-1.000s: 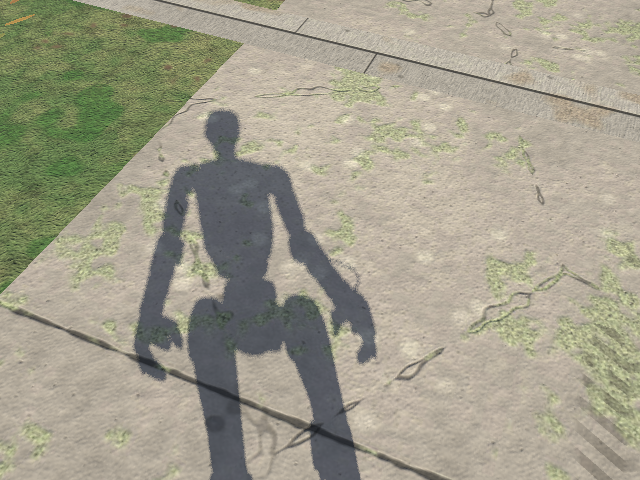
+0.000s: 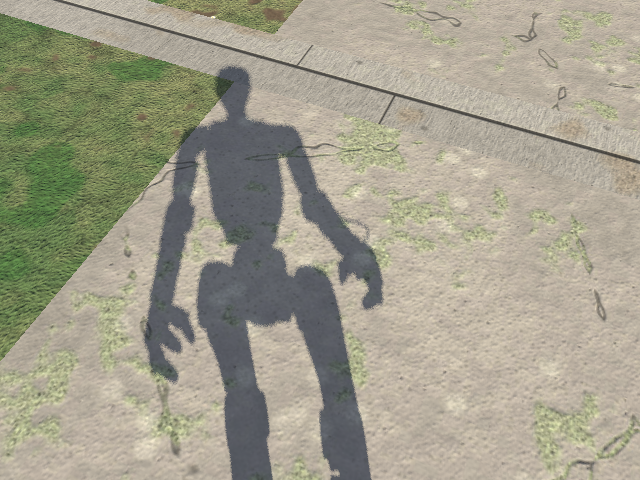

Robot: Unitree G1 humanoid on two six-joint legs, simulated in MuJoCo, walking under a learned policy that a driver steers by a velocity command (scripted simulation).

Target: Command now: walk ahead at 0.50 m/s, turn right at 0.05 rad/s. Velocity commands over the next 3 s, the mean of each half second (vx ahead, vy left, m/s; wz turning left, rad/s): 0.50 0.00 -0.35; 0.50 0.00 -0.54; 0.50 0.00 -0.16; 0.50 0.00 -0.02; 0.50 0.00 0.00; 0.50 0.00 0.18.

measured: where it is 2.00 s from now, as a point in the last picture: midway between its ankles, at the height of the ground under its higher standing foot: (486, 276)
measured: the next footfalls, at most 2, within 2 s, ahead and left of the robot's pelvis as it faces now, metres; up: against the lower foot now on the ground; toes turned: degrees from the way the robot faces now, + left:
right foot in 0.44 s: +0.38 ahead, -0.12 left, +0.00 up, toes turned -16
left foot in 0.98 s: +0.74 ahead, -0.08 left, +0.00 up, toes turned -31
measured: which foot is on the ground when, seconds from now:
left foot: down 0.00-0.46, up 0.48-0.96, down 0.98-1.00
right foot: up 0.00-0.42, down 0.44-0.98, up 1.00-1.00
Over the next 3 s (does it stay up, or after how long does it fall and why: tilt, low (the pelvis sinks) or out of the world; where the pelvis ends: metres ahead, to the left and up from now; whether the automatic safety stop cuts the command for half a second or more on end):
stays up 1.42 -0.69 0.01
